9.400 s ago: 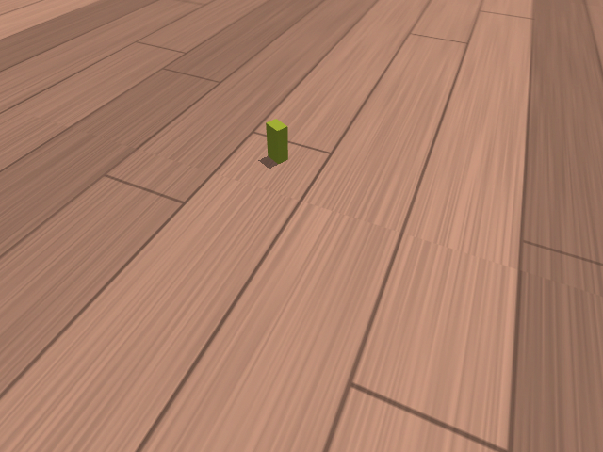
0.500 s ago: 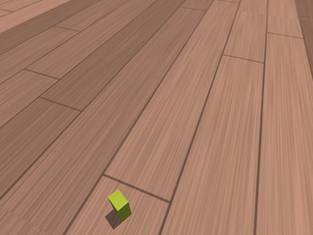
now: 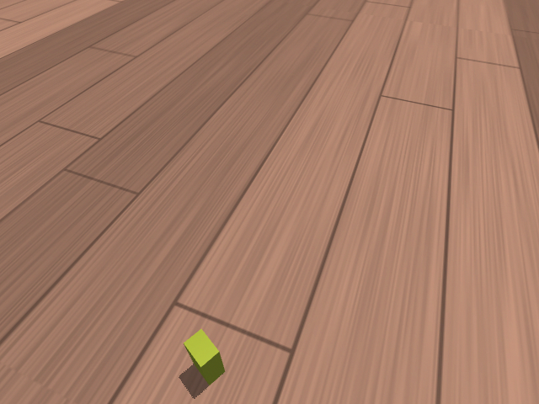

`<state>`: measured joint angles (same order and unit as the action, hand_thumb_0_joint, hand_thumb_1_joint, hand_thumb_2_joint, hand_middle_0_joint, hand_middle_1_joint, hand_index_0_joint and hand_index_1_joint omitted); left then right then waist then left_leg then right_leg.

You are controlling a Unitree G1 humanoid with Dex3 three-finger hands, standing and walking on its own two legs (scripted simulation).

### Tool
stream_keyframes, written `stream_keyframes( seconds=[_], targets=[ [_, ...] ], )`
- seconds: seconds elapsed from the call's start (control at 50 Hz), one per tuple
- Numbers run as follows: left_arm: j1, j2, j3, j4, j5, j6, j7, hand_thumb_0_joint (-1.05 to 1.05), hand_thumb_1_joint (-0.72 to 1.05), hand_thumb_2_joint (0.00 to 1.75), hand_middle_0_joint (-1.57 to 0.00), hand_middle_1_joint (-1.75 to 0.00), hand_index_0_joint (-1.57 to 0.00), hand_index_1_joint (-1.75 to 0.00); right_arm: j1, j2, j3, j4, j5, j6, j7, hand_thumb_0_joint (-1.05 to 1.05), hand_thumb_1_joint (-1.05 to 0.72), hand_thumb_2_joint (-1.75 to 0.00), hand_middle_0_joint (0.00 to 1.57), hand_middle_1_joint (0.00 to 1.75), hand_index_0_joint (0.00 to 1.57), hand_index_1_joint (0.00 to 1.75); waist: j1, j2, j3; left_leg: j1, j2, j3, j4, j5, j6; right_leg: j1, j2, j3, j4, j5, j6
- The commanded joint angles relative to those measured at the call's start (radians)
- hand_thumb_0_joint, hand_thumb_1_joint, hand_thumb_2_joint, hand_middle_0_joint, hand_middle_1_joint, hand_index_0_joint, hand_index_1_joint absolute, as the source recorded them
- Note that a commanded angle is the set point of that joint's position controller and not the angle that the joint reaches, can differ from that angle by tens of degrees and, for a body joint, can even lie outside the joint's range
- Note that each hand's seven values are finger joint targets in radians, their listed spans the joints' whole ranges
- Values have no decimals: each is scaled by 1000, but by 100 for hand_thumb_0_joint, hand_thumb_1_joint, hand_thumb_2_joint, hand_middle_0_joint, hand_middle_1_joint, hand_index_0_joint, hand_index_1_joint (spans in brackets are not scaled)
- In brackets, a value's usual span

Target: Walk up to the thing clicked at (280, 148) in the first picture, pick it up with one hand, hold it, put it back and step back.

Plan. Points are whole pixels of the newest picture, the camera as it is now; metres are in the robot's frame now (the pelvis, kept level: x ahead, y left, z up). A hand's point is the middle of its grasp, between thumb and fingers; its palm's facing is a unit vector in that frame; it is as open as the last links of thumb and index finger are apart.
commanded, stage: stand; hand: left
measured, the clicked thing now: (205, 358) +0.41 +0.21 -0.68
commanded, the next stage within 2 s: go down in 0.22 s
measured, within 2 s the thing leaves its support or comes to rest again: neither
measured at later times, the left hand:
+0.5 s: hand out of the picture +0.13 +0.25 -0.16, palm faces +0.05 -0.94 -0.33, open 9.5 cm
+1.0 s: hand out of the picture +0.15 +0.28 -0.19, palm faces +0.07 -0.94 -0.33, open 17.1 cm
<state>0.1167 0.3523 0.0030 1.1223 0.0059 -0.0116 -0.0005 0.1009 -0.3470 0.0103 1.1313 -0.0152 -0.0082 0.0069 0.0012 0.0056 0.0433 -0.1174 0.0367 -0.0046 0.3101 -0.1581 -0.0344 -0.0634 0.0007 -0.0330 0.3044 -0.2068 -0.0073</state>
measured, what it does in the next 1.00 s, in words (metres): lowers itself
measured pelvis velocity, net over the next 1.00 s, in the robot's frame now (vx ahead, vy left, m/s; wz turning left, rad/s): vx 0.00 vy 0.02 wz -0.01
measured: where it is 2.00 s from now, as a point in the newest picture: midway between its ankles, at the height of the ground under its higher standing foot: outside the picture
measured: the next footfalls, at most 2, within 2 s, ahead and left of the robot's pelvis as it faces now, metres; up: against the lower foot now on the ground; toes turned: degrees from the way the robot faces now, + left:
none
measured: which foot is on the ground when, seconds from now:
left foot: down 0.00-1.00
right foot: down 0.00-1.00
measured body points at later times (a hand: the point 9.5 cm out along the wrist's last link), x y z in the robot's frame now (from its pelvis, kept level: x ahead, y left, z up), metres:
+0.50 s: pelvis -0.01 +0.00 -0.01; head +0.04 +0.00 +0.44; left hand +0.13 +0.30 -0.14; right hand +0.08 -0.27 -0.14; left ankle +0.01 +0.14 -0.75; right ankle -0.02 -0.11 -0.75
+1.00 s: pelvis +0.00 +0.02 -0.06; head +0.06 +0.03 +0.39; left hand +0.15 +0.33 -0.16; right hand +0.14 -0.24 -0.15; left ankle +0.01 +0.14 -0.75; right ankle -0.02 -0.11 -0.75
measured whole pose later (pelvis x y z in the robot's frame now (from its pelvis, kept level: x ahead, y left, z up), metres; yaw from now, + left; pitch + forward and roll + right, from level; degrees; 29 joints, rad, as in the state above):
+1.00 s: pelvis +0.00 +0.02 -0.06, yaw -1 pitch +12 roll -1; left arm 0.19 0.32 0.20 0.57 0.04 0.21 -0.03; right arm 0.23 -0.24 -0.02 0.62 0.02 -0.11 -0.05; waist -0.02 0.00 -0.09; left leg -0.71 0.03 -0.01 0.93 -0.44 -0.01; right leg -0.64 -0.01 -0.02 0.90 -0.47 0.02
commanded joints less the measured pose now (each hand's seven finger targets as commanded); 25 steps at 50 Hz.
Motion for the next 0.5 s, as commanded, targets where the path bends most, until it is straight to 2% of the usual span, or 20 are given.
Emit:
stream_keyframes(
  seconds=[0.0,0.08,0.28,0.3,0.32,0.34,0.36,0.38,0.4,0.42,0.44,0.46,0.48],
  targets=[
    [-37,213,38,-62,3,-18,11,0,90,90,-20,-30,-20,-30,-34,-215,-40,-58,5,-18,-19,0,-90,-90,20,30,20,30,-2,10,-60,35,102,-74,-29,146,44,-27,-141,100,-59,160,-12],
    [-36,218,41,-58,4,-16,11,0,90,90,-20,-30,-20,-30,-29,-213,-41,-58,5,-18,-18,0,-90,-90,20,30,20,30,-3,4,-51,24,99,-77,-42,117,42,-36,-137,98,-63,119,-12],
    [-33,218,40,-61,1,-19,10,0,90,90,-20,-30,-20,-30,-25,-209,-41,-58,5,-21,-18,0,-90,-90,20,30,20,30,-1,2,-76,45,101,-75,-29,191,40,-18,-139,96,-46,191,-15],
    [-27,209,37,-60,2,-19,10,0,82,82,-12,-22,-12,-22,-29,-217,-42,-57,6,-20,-18,0,-82,-86,21,29,20,29,1,12,-73,44,102,-76,-29,176,42,-23,-138,96,-51,179,-13],
    [-378,40,39,-410,-46,-108,23,0,74,74,-7,-14,-7,-14,-1,-53,-11,-327,73,-70,-39,0,-90,-91,20,30,20,30,-126,47,-10,-83,-49,57,46,15,46,-252,-16,31,22,124,0],
    [-464,109,65,-346,-40,-100,29,0,66,66,-5,-6,-5,-6,46,-77,-15,-273,74,-68,-48,0,-94,-91,20,30,20,30,-88,-9,-52,-79,-47,50,65,3,52,-198,-20,18,29,94,8],
    [-274,186,123,-141,-25,-53,35,0,58,58,-5,-3,-4,-4,76,-107,-23,-256,73,-55,-53,0,-96,-92,20,30,20,30,-68,-41,-19,-116,-55,51,76,-24,54,-212,-12,7,33,44,2],
    [-208,197,145,-106,-14,-42,21,0,50,50,-6,-7,-5,-7,80,-108,-41,-286,71,-48,-51,0,-93,-91,20,30,20,30,-33,-46,-16,-147,-47,51,102,-15,52,-227,-9,0,58,29,-2],
    [-253,208,145,-122,7,-39,10,0,42,42,-6,-6,-6,-6,95,-109,-56,-309,64,-47,-56,0,-94,-91,20,30,20,30,-35,-52,-79,-151,-48,52,128,2,55,-233,-9,4,81,43,-4],
    [-317,256,175,-164,18,-50,6,0,34,34,-6,-7,-6,-6,108,-109,-67,-324,62,-55,-63,0,-93,-91,20,30,20,30,-31,-58,-154,-143,-44,44,154,27,56,-222,-10,9,111,82,1],
    [-264,253,190,-148,37,-40,-7,0,26,26,-7,-7,-7,-7,109,-106,-75,-355,55,-61,-62,0,-92,-90,20,30,20,30,-26,-28,-213,-151,-49,43,179,58,53,-211,-15,9,148,122,1],
    [-187,240,201,-84,60,-24,-16,0,18,18,-7,-7,-7,-6,136,-104,-83,-357,45,-59,-58,0,-90,-90,20,30,20,30,-23,-47,-236,-193,-54,40,220,71,56,-227,-18,14,185,145,4],
    [-136,242,225,-78,77,-13,-22,0,10,11,-7,-5,-7,-5,152,-100,-93,-372,39,-60,-52,0,-89,-90,20,30,20,30,2,-44,-267,-211,-57,36,243,103,54,-218,-16,12,214,168,0]
  ],
)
